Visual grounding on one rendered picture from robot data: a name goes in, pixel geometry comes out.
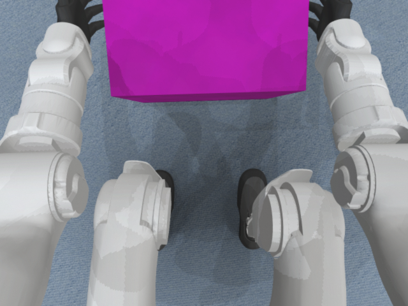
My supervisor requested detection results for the left robot forearm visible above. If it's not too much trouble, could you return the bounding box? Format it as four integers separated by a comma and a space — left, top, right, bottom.
0, 22, 94, 157

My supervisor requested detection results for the left robot hand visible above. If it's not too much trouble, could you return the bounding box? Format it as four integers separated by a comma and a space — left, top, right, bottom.
55, 0, 105, 44

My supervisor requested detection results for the left robot foot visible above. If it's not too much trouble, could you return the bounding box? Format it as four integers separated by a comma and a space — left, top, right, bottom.
155, 170, 175, 251

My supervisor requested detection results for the carton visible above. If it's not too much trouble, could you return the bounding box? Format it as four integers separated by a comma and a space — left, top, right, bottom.
102, 0, 309, 103

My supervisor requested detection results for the left robot upper arm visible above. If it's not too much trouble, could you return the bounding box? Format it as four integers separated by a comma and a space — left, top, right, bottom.
0, 152, 89, 306

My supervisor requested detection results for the right robot upper arm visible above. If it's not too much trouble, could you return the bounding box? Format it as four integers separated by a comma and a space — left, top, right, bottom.
330, 143, 408, 306

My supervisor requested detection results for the right robot shin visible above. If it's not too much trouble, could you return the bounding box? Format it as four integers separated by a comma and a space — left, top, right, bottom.
246, 169, 345, 249

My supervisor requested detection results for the right robot forearm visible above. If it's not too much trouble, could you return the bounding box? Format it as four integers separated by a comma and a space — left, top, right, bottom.
315, 18, 408, 152

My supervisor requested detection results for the right robot hand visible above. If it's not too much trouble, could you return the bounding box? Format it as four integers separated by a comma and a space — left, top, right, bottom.
309, 0, 353, 42

